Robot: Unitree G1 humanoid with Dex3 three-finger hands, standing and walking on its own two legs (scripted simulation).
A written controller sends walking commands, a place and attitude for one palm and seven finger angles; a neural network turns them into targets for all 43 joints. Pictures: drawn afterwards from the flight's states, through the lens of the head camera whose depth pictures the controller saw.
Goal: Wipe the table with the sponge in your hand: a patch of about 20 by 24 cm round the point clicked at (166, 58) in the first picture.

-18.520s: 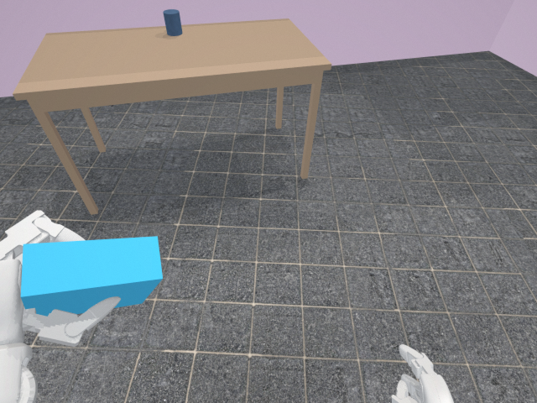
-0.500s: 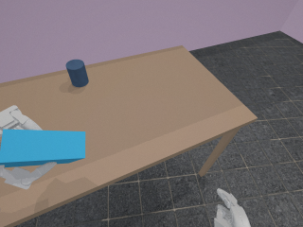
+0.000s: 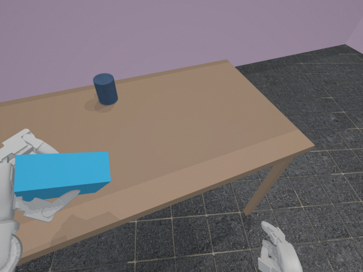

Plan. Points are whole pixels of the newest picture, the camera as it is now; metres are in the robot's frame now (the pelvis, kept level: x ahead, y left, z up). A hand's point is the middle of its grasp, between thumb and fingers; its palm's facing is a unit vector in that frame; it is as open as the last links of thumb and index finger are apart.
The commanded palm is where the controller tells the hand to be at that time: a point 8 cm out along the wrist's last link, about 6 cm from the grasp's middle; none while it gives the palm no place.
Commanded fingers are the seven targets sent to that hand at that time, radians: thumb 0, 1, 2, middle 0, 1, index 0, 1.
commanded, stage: look again from close up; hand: left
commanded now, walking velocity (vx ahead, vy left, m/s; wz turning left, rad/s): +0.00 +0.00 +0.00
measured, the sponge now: (76, 176) +0.24 +0.21 +0.14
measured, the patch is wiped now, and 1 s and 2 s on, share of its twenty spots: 0.00 0.00 0.00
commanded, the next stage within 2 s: come to a stop and stand still in 0.36 s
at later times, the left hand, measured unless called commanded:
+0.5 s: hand (55, 169) +0.24 +0.24 +0.15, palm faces +0.35 -0.86 -0.37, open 9.2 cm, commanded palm +0.18 +0.28 +0.17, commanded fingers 0.00 0.10 1.30 -1.20 -1.60 -1.20 -1.60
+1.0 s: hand (44, 161) +0.25 +0.26 +0.16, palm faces +0.40 -0.85 -0.35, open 9.2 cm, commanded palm +0.18 +0.29 +0.17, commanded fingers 0.00 0.10 1.30 -1.20 -1.60 -1.20 -1.60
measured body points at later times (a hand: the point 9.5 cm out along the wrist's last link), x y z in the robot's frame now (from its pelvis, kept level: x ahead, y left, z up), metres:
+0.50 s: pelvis +0.02 +0.00 +0.00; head +0.04 +0.02 +0.45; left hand +0.21 +0.29 +0.17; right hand +0.20 -0.23 -0.07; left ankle +0.03 +0.07 -0.74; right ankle +0.03 -0.11 -0.74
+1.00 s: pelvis +0.02 +0.01 +0.00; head +0.05 +0.04 +0.44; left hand +0.22 +0.31 +0.18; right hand +0.19 -0.21 -0.08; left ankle +0.03 +0.07 -0.74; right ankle +0.03 -0.11 -0.74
